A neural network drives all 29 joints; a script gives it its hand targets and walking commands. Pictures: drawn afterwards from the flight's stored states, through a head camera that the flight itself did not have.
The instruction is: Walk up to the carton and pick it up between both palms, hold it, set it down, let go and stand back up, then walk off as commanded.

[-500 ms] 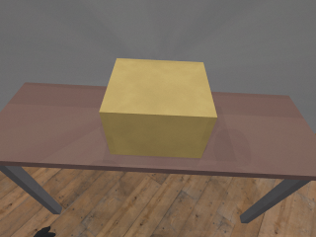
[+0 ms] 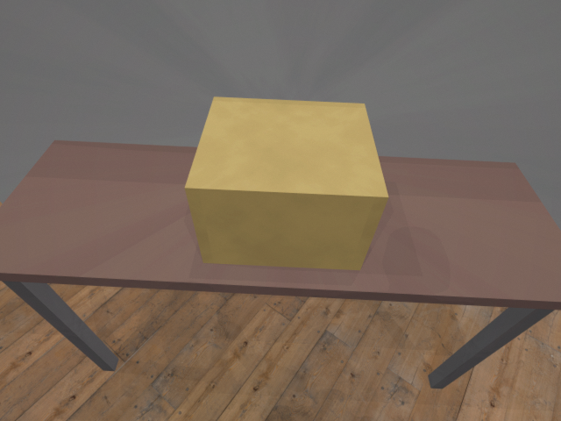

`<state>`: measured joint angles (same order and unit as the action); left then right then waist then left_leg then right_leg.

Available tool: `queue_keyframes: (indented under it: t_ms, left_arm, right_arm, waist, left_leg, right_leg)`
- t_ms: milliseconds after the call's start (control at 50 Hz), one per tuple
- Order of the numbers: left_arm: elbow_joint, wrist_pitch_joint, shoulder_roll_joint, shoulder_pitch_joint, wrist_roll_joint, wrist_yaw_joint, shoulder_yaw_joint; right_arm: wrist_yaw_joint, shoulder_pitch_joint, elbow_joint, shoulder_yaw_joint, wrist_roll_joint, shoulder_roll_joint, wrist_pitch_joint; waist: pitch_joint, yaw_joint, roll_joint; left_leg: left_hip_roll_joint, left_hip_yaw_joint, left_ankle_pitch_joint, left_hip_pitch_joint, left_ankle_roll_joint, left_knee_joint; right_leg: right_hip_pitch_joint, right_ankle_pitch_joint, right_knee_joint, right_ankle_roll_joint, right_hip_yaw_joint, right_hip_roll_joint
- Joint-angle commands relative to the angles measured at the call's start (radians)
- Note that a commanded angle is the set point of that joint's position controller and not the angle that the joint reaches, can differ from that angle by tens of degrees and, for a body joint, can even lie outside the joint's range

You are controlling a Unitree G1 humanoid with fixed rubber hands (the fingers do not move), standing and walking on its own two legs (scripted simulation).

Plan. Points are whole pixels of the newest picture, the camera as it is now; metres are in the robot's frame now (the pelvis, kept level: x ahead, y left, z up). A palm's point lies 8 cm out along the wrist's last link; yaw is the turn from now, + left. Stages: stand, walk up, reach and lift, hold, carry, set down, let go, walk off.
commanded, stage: walk off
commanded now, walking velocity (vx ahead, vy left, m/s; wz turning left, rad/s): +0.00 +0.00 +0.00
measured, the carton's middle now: (285, 181) +0.54 +0.00 +0.02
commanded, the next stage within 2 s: none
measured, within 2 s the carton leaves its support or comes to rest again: neither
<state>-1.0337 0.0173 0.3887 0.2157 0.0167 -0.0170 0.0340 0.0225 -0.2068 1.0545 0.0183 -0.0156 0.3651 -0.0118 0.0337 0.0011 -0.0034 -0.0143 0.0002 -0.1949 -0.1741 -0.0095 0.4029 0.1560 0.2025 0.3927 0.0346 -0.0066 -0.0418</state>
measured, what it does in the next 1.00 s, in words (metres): walks backwards: right foot, then left foot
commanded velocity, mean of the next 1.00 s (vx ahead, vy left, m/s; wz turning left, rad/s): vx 0.00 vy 0.00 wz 0.00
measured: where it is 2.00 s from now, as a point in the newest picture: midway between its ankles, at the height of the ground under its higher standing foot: outside the picture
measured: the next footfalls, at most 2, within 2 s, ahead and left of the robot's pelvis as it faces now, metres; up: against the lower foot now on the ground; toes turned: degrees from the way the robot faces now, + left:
right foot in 0.48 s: -0.05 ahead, -0.15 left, +0.00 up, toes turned +4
left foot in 0.98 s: -0.14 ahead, +0.12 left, +0.00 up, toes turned -4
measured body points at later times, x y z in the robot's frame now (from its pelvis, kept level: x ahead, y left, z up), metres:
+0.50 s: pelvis -0.07 -0.04 -0.04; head +0.00 -0.08 +0.41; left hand +0.01 +0.30 -0.12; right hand +0.08 -0.36 -0.16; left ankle +0.01 +0.12 -0.74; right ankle -0.09 -0.16 -0.75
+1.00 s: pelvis -0.19 +0.01 -0.03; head -0.13 +0.01 +0.41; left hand -0.07 +0.34 -0.13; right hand -0.08 -0.33 -0.13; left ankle -0.18 +0.13 -0.75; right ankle -0.09 -0.15 -0.74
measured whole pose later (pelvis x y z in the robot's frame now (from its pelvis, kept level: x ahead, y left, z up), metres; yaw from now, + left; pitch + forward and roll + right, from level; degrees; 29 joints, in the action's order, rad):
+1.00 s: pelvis -0.19 +0.01 -0.03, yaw +2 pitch -2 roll +2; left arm -0.73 -0.06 0.44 0.15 0.00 0.01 -0.04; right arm 0.01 -0.20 0.80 -0.06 -0.02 0.46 0.05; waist 0.19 0.02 0.03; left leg 0.09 -0.07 -0.34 -0.29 0.02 0.68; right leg 0.45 0.24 0.72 0.03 -0.12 -0.06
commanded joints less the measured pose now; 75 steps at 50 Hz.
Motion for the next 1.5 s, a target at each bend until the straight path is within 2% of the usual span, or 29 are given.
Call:
queue_keyframes:
  t_ms: [0,120,140,200,260,300,340,380,420,440,460,500,520,580,680,740,880,940,960,980,1000,1020,1080,1220,1300,1380,1440,1460,1480]
  left_arm:
    - [0.05,0.022,0.207,-0.038,-0.008,0.014,-0.049]
    - [0.027,0.023,0.209,-0.057,-0.01,0.022,-0.049]
    - [0.091,-0.002,0.233,-0.062,-0.043,0.027,-0.112]
    - [0.116,-0.013,0.229,-0.041,-0.034,0.033,-0.118]
    - [0.145,-0.03,0.208,-0.012,-0.018,0.024,-0.128]
    - [0.173,-0.045,0.19,0.007,0.003,0.02,-0.144]
    - [0.191,-0.055,0.205,0.048,0.006,0.016,-0.158]
    - [0.19,-0.053,0.23,0.112,0.002,0.014,-0.164]
    - [0.179,-0.039,0.215,0.195,0.005,0.008,-0.147]
    - [0.194,-0.026,0.25,0.171,0.011,0.014,-0.15]
    - [0.228,-0.017,0.296,0.12,0.021,0.024,-0.157]
    - [0.284,-0.026,0.262,0.016,0.011,0.03,-0.154]
    - [0.305,-0.025,0.263,-0.035,0.019,0.044,-0.16]
    - [0.361,-0.029,0.233,-0.072,0.019,0.046,-0.162]
    - [0.353,-0.025,0.224,0.061,0.001,0.065,-0.165]
    - [0.339,-0.025,0.246,0.105,-0.011,0.065,-0.16]
    - [0.383,-0.042,0.293,-0.039,-0.004,0.042,-0.158]
    - [0.384,-0.059,0.266,-0.095,-0.012,0.037,-0.149]
    - [0.382,-0.064,0.21,-0.07,-0.017,0.038,-0.141]
    - [0.377,-0.068,0.197,-0.026,-0.021,0.048,-0.15]
    - [0.357,-0.071,0.236,-0.014,-0.019,0.056,-0.165]
    - [0.345,-0.07,0.251,-0.036,-0.018,0.053,-0.166]
    - [0.283,-0.076,0.264,0.076,-0.032,0.041,-0.16]
    - [0.305,-0.057,0.231,0.047,-0.023,0.028,-0.166]
    - [0.28,-0.06,0.216,0.102,-0.017,0.025,-0.162]
    - [0.244,-0.07,0.214,0.183,-0.015,0.011,-0.164]
    - [0.213,-0.067,0.227,0.218,-0.002,0.005,-0.179]
    - [0.225,-0.066,0.273,0.198,0.011,0.006,-0.185]
    - [0.255,-0.064,0.347,0.099,0.022,0.008,-0.187]
  right_arm:
    - [-0.014,0.033,-0.036,-0.046,0.004,0.232,-0.021]
    - [-0.021,0.051,-0.021,-0.039,0.004,0.227,-0.016]
    - [-0.021,0.05,-0.105,-0.108,0.01,0.256,0.0]
    - [-0.022,0.047,-0.127,-0.114,0.016,0.244,0.018]
    - [-0.03,0.049,-0.184,-0.13,0.01,0.271,0.041]
    - [-0.028,0.104,-0.236,-0.138,0.003,0.3,0.049]
    - [-0.032,0.156,-0.289,-0.152,-0.009,0.335,0.048]
    - [-0.048,0.22,-0.331,-0.158,-0.019,0.322,0.052]
    - [-0.045,0.261,-0.354,-0.13,-0.009,0.256,0.061]
    - [-0.043,0.205,-0.349,-0.118,0.009,0.215,0.069]
    - [-0.047,0.148,-0.346,-0.111,0.026,0.193,0.075]
    - [-0.053,0.027,-0.294,-0.124,0.021,0.219,0.093]
    - [-0.06,0.032,-0.294,-0.123,0.018,0.232,0.088]
    - [-0.054,0.024,-0.304,-0.122,0.022,0.279,0.078]
    - [-0.047,0.05,-0.345,-0.117,0.008,0.251,0.063]
    - [-0.041,0.041,-0.346,-0.115,0.009,0.24,0.058]
    - [-0.032,-0.095,-0.3,-0.125,-0.003,0.257,0.057]
    - [-0.021,-0.18,-0.268,-0.136,-0.005,0.265,0.049]
    - [-0.021,-0.149,-0.283,-0.146,-0.023,0.312,0.046]
    - [-0.02,-0.056,-0.324,-0.145,-0.035,0.362,0.038]
    - [-0.019,-0.01,-0.343,-0.148,-0.02,0.396,0.035]
    - [-0.022,0.025,-0.349,-0.147,-0.014,0.406,0.035]
    - [-0.036,0.144,-0.361,-0.128,-0.01,0.299,0.031]
    - [-0.041,-0.005,-0.349,-0.14,-0.011,0.28,0.03]
    - [-0.038,0.011,-0.343,-0.147,-0.01,0.293,0.036]
    - [-0.032,0.086,-0.344,-0.15,-0.017,0.306,0.057]
    - [-0.032,0.117,-0.338,-0.139,-0.008,0.292,0.072]
    - [-0.036,0.115,-0.339,-0.129,0.002,0.261,0.073]
    - [-0.042,0.094,-0.33,-0.131,0.016,0.238,0.071]
  waist:
    - [-0.046,0.0,0.012]
    - [-0.033,-0.002,0.012]
    - [0.048,-0.012,-0.019]
    - [-0.056,-0.011,-0.038]
    - [-0.095,-0.013,-0.11]
    - [-0.069,-0.001,-0.204]
    - [-0.056,0.014,-0.244]
    - [-0.082,0.062,-0.221]
    - [-0.117,0.117,-0.103]
    - [-0.081,0.083,0.134]
    - [-0.112,0.042,0.281]
    - [-0.098,-0.016,0.164]
    - [-0.053,-0.007,0.204]
    - [-0.048,-0.01,0.207]
    - [-0.08,0.055,0.133]
    - [-0.086,0.077,0.149]
    - [-0.089,0.013,0.24]
    - [-0.094,-0.051,0.125]
    - [-0.04,-0.044,-0.102]
    - [0.003,0.001,-0.177]
    - [0.032,-0.008,-0.166]
    - [0.062,-0.013,-0.162]
    - [0.046,0.053,-0.127]
    - [-0.061,-0.04,-0.167]
    - [-0.085,-0.031,-0.19]
    - [-0.101,0.011,-0.256]
    - [-0.08,0.047,-0.206]
    - [-0.041,0.053,-0.011]
    - [-0.014,0.025,0.228]
  left_leg:
    - [-0.096,-0.104,0.01,-0.003,0.045,-0.103]
    - [-0.103,-0.097,0.092,0.018,0.041,-0.084]
    - [-0.077,-0.104,0.401,-0.082,0.056,0.042]
    - [-0.101,-0.092,0.475,-0.02,0.088,0.103]
    - [-0.178,-0.17,0.375,-0.076,0.184,0.052]
    - [-0.285,-0.271,0.349,-0.176,0.28,0.001]
    - [-0.348,-0.31,0.323,-0.261,0.322,-0.024]
    - [-0.301,-0.212,0.309,-0.263,0.268,0.044]
    - [-0.129,-0.089,0.199,-0.222,0.144,0.274]
    - [0.033,-0.051,-0.056,-0.297,0.083,0.491]
    - [0.142,-0.115,-0.405,-0.395,0.053,0.647]
    - [0.179,-0.229,-0.415,-0.316,0.04,0.858]
    - [0.196,-0.245,-0.412,-0.37,0.044,0.903]
    - [0.184,-0.208,-0.293,-0.372,0.008,0.956]
    - [0.18,-0.184,-0.303,-0.438,-0.001,0.782]
    - [0.153,-0.174,-0.308,-0.424,0.005,0.595]
    - [0.074,-0.09,-0.275,-0.142,0.037,0.363]
    - [0.044,-0.135,-0.135,0.064,0.065,0.084]
    - [-0.084,-0.346,-0.182,0.006,0.089,-0.049]
    - [-0.272,-0.541,-0.014,-0.127,0.153,-0.083]
    - [-0.32,-0.569,-0.097,-0.266,0.227,-0.122]
    - [-0.319,-0.569,-0.156,-0.348,0.244,-0.134]
    - [-0.176,-0.326,0.003,-0.202,0.147,-0.031]
    - [-0.213,-0.379,0.184,0.102,0.169,0.039]
    - [-0.22,-0.374,0.084,0.091,0.199,-0.001]
    - [-0.203,-0.298,-0.059,-0.058,0.173,-0.05]
    - [-0.114,-0.218,-0.121,-0.208,0.102,0.057]
    - [-0.005,-0.149,-0.217,-0.306,0.062,0.238]
    - [0.139,-0.074,-0.371,-0.392,0.026,0.507]
  right_leg:
    - [-0.012,-0.013,-0.08,-0.068,-0.078,-0.071]
    - [-0.004,-0.065,-0.087,-0.065,-0.084,-0.079]
    - [0.061,-0.3,0.061,-0.079,-0.076,-0.052]
    - [0.075,-0.39,0.135,-0.095,-0.081,-0.057]
    - [0.088,-0.177,0.334,-0.075,-0.03,0.023]
    - [0.123,0.179,0.536,-0.061,-0.008,0.082]
    - [0.14,0.359,0.692,-0.066,-0.082,0.084]
    - [0.117,0.318,0.616,-0.09,-0.141,0.053]
    - [0.038,0.048,0.162,-0.12,-0.164,-0.001]
    - [-0.016,-0.252,-0.012,-0.13,-0.358,-0.082]
    - [-0.058,-0.545,0.005,-0.166,-0.561,-0.209]
    - [0.088,-0.556,0.016,-0.227,-0.456,-0.24]
    - [0.109,-0.591,0.03,-0.234,-0.449,-0.247]
    - [0.033,-0.506,0.062,-0.216,-0.317,-0.166]
    - [-0.172,-0.48,0.109,-0.263,-0.337,-0.191]
    - [-0.235,-0.491,0.125,-0.248,-0.331,-0.19]
    - [0.062,-0.302,0.095,-0.238,-0.307,-0.204]
    - [0.276,-0.038,0.228,-0.14,-0.233,-0.093]
    - [0.361,0.119,0.421,-0.091,-0.169,0.057]
    - [0.376,0.353,0.659,-0.033,-0.157,0.146]
    - [0.301,0.392,0.777,-0.031,-0.197,0.152]
    - [0.26,0.369,0.833,-0.039,-0.227,0.156]
    - [0.344,0.236,0.877,-0.035,-0.256,0.18]
    - [0.403,0.317,0.702,-0.033,-0.235,0.166]
    - [0.33,0.376,0.583,-0.043,-0.183,0.139]
    - [0.14,0.348,0.372,-0.061,-0.056,0.089]
    - [-0.025,0.253,0.111,-0.099,-0.083,0.083]
    - [0.008,0.288,-0.009,-0.138,-0.283,-0.015]
    - [0.107,0.208,-0.104,-0.219,-0.585,-0.253]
